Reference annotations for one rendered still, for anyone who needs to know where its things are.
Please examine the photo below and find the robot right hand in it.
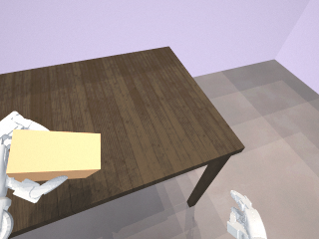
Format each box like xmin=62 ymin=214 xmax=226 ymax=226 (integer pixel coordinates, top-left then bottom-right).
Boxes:
xmin=226 ymin=190 xmax=267 ymax=239

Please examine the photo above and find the robot left forearm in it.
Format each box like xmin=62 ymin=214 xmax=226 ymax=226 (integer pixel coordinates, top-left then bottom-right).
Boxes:
xmin=0 ymin=196 xmax=14 ymax=239

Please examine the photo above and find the robot left hand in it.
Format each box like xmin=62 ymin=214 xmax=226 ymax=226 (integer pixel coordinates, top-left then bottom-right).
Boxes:
xmin=0 ymin=112 xmax=68 ymax=203

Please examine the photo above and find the sponge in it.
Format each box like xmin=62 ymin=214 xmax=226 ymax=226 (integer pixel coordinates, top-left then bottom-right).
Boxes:
xmin=6 ymin=129 xmax=101 ymax=182

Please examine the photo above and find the table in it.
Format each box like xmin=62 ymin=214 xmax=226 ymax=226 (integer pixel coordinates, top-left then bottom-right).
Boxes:
xmin=0 ymin=46 xmax=245 ymax=239

